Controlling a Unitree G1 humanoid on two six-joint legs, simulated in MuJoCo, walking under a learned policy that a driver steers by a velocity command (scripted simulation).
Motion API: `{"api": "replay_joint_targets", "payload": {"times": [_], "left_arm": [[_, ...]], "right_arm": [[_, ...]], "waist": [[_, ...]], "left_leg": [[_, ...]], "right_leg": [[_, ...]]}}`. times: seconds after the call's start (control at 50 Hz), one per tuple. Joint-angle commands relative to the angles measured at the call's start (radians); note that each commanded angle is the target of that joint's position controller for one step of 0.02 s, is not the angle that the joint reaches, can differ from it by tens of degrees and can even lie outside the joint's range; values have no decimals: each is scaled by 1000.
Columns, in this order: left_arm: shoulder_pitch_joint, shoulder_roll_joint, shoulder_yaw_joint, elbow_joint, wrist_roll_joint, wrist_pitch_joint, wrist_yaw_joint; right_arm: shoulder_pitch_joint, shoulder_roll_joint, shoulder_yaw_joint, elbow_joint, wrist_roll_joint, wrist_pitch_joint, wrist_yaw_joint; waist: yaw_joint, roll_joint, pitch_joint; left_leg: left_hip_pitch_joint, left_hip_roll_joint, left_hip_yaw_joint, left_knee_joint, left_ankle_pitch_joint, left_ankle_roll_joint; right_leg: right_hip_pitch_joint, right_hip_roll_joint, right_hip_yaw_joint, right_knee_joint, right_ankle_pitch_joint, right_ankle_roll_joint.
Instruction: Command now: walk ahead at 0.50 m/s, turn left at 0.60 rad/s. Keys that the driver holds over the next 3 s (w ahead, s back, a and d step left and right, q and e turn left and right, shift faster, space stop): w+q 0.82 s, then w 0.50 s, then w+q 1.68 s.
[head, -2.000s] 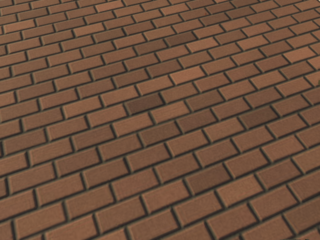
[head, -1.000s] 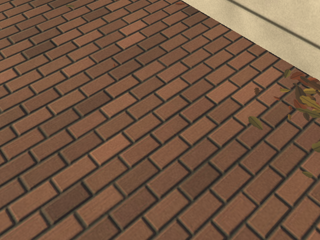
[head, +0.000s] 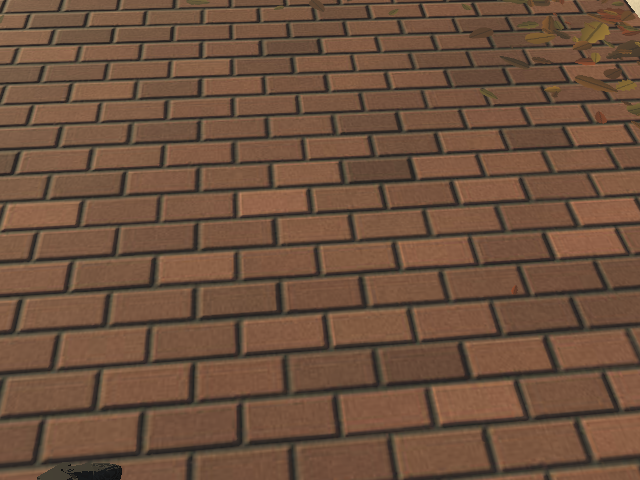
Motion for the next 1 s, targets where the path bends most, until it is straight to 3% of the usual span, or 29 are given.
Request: {"api": "replay_joint_targets", "payload": {"times": [0.02, 0.08, 0.12, 0.16, 0.2, 0.22, 0.24, 0.26, 0.28, 0.3, 0.32, 0.36, 0.44, 0.56, 0.64, 0.68, 0.7, 0.72, 0.74, 0.76, 0.78, 0.8, 0.82, 0.84, 0.88, 0.94, 1.0], "left_arm": [[-56, 42, 6, -63, -1, -6, -6], [-146, 49, 5, -85, -19, -16, -19], [-160, 74, 15, -92, -24, -22, -26], [-137, 97, 28, -90, -27, -28, -29], [-11, 121, 49, -61, -24, -36, -22], [116, 161, 64, -50, -6, -40, -13], [243, 248, 88, -23, 13, -29, -9], [268, 196, 79, -9, -14, -20, -19], [221, 124, 59, -21, -21, -14, -15], [174, 98, 49, -27, -14, -5, -11], [136, 75, 41, -20, -10, 0, -9], [104, 53, 33, -9, -4, -4, -6], [116, 93, 49, 30, -12, -17, -5], [146, 139, 60, 74, -21, 0, 1], [188, 178, 72, 104, -42, 21, 1], [184, 211, 82, 106, -53, 33, 6], [178, 222, 85, 105, -58, 41, 9], [173, 203, 77, 100, -58, 45, 13], [203, 136, 50, 81, -21, 40, 14], [272, 22, 10, 17, 3, 13, 1], [146, 123, 27, 9, -34, -17, -10], [74, 150, 34, -19, -61, -33, -15], [71, 134, 28, -12, -45, -41, -9], [86, 134, 32, 2, -22, -40, -3], [130, 128, 34, 21, -15, -17, -8], [100, 82, 21, 20, -6, 6, -7], [-3, 54, 8, -3, -8, 5, -12]], "right_arm": [[-41, -175, -49, -66, 8, -14, -20], [18, -184, -52, -40, 14, -6, -25], [42, -174, -50, -27, 19, -1, -26], [41, -172, -51, -23, 17, 5, -28], [22, -141, -43, -29, 14, 9, -26], [17, -86, -22, -44, 4, 5, -22], [128, -27, -2, -69, 24, -2, -23], [145, -90, -6, -72, 31, -6, -26], [66, -166, -28, -66, 32, -2, -26], [-3, -174, -32, -78, 20, 5, -26], [-41, -161, -33, -91, 10, 7, -23], [-38, -124, -33, -95, 17, 17, -14], [-85, -71, -19, -116, 11, 29, -8], [-238, -45, -3, -144, 11, 10, 26], [-313, -59, -6, -183, 15, 11, 47], [-269, -95, -25, -185, 7, 17, 48], [-177, -127, -45, -166, 6, 22, 45], [-5, -179, -77, -119, 10, 28, 34], [145, -262, -106, -85, 18, 39, 12], [85, -349, -105, -109, 22, 24, 13], [105, -251, -79, -127, 17, 7, 21], [73, -209, -64, -112, 9, -8, 23], [17, -188, -56, -112, 10, -15, 22], [-47, -157, -46, -118, 4, -15, 19], [-99, -124, -31, -128, -14, -20, 11], [-69, -139, -31, -87, -9, -31, -3], [-34, -149, -31, -53, -6, -31, -14]], "waist": [[13, 86, -45], [-25, 100, -36], [-24, 112, -38], [-4, 141, -42], [66, 155, -87], [127, 99, -203], [117, -158, -365], [117, -263, -361], [136, -147, -219], [129, -78, -135], [110, -55, -69], [72, -93, -30], [68, -59, -13], [120, -28, 13], [127, -33, 39], [81, -62, -9], [21, -67, -67], [-71, -41, -155], [-115, 102, -247], [14, 317, -360], [-75, 178, -392], [-69, 145, -246], [-23, 61, -171], [19, 48, -129], [64, 84, -113], [62, 72, -76], [22, 80, -39]], "left_leg": [[-70, 198, -177, -129, 186, 147], [-63, 206, -218, -106, 95, 124], [1, 227, -278, -53, 55, 112], [52, 247, -337, 5, 57, 97], [40, 206, -333, 115, 116, 59], [-41, 154, -273, 333, 74, 23], [-369, 15, -117, 678, -218, -59], [-547, 57, -98, 862, -413, -78], [-602, 105, -104, 932, -329, -87], [-588, 138, -64, 938, -256, -93], [-568, 164, -55, 894, -204, -95], [-491, 207, -40, 831, -151, -94], [-516, 228, -19, 708, -62, -113], [-457, 211, 60, 391, 196, -99], [-431, 186, 110, 279, 120, -54], [-322, 125, 165, 258, 13, -12], [-193, 82, 191, 236, -12, 17], [58, 41, 193, 182, 47, 56], [370, 188, -48, 175, 56, 120], [609, 414, -643, 35, -199, 306], [607, 433, -714, -71, -286, 287], [497, 407, -575, -87, -203, 246], [355, 364, -466, -84, -90, 217], [235, 332, -372, -90, 30, 195], [109, 303, -293, -131, 179, 192], [23, 277, -182, -168, 307, 193], [10, 232, -100, -176, 282, 148]], "right_leg": [[97, 45, -25, -206, 212, 17], [168, 87, -20, -339, 293, 12], [178, 95, 5, -398, 255, -3], [214, 99, 13, -426, 166, -28], [396, 95, -12, -486, 135, -74], [623, -23, 87, -462, 113, -134], [994, -256, 475, -507, -83, -289], [1019, -337, 732, -600, -332, -325], [901, -298, 615, -629, -391, -283], [784, -257, 471, -634, -286, -250], [676, -215, 363, -658, -167, -240], [559, -161, 217, -708, -42, -223], [543, -172, 67, -768, 122, -256], [598, -144, -145, -770, 245, -215], [700, -182, -201, -726, 356, -190], [741, -183, -243, -595, 692, -169], [732, -171, -268, -451, 836, -155], [632, -137, -298, -236, 832, -124], [358, -88, -298, 88, 397, -79], [-33, 118, -151, 393, -409, -31], [-133, 90, 17, 464, -380, -46], [-190, 54, 5, 428, -277, -64], [-142, 13, 4, 344, -195, -67], [-75, -18, 2, 263, -142, -58], [24, -42, -3, 204, -87, -38], [32, -36, -34, 83, 7, 3], [40, -16, -44, -132, 219, 11]]}}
